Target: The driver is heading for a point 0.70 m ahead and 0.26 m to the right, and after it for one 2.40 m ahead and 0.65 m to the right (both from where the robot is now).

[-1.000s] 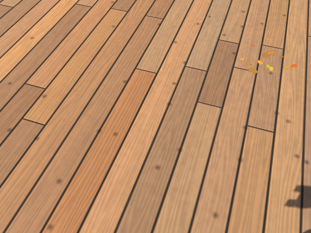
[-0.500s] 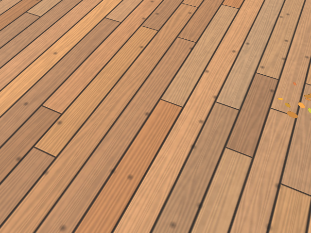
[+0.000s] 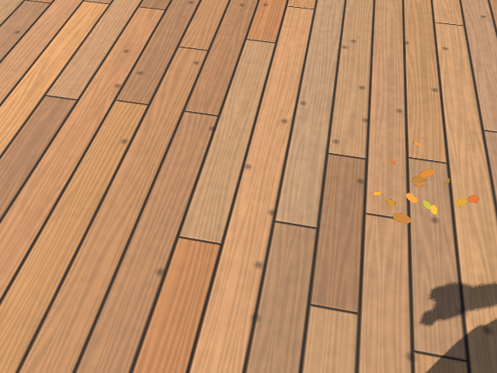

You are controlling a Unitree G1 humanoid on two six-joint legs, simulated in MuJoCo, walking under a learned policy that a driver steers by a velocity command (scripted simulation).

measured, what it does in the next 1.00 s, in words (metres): walks ahead, turning right: right foot, then left foot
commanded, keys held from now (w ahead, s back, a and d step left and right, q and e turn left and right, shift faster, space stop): w+e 0.12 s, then e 0.88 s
